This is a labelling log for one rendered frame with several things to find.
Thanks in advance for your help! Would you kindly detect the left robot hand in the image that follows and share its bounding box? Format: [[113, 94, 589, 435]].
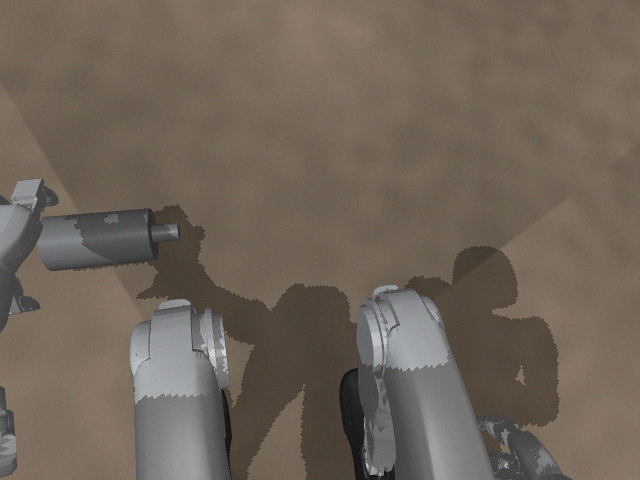
[[0, 179, 59, 315]]

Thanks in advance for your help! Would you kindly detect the left robot arm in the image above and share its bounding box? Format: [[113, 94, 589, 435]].
[[0, 268, 17, 478]]

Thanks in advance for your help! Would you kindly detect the right robot foot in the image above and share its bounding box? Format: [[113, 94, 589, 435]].
[[339, 368, 395, 480]]

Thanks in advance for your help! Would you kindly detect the bottle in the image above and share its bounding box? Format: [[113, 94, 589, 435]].
[[37, 208, 180, 271]]

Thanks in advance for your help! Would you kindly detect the right robot hand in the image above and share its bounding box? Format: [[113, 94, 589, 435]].
[[476, 415, 563, 480]]

